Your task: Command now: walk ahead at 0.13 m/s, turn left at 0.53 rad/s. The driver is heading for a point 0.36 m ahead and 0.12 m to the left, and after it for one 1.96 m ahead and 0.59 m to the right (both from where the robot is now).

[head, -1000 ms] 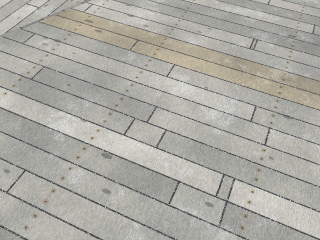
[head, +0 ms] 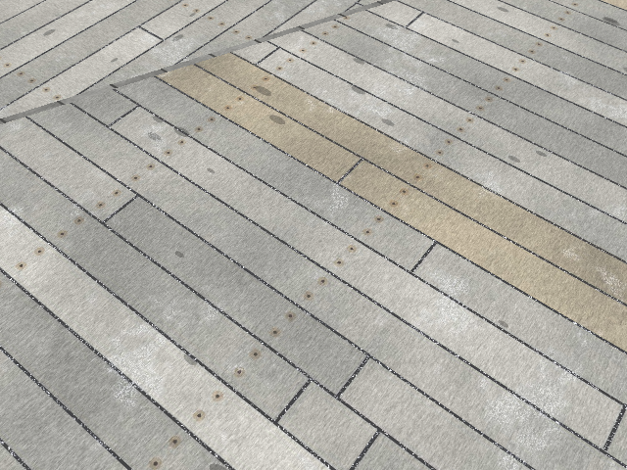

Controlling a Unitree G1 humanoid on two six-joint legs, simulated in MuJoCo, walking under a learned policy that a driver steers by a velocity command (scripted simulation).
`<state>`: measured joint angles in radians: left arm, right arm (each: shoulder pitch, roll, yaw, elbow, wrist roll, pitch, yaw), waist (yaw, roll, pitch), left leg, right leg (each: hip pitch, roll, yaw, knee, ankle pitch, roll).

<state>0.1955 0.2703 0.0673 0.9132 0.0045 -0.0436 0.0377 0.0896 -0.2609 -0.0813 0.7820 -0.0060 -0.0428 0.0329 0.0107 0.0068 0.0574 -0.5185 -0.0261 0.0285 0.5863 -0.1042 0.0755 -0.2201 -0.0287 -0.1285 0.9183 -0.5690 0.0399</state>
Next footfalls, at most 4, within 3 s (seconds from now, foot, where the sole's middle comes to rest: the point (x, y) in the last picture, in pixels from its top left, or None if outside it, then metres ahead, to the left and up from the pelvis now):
0.46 right None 0.22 -0.13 -0.76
0.84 left None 0.33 0.19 -0.76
1.24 right None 0.36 -0.07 -0.76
1.72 left None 0.37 0.15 -0.76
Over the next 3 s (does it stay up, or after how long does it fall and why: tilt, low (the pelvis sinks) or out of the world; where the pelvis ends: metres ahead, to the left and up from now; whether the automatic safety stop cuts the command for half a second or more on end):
stays up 0.77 -0.27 0.03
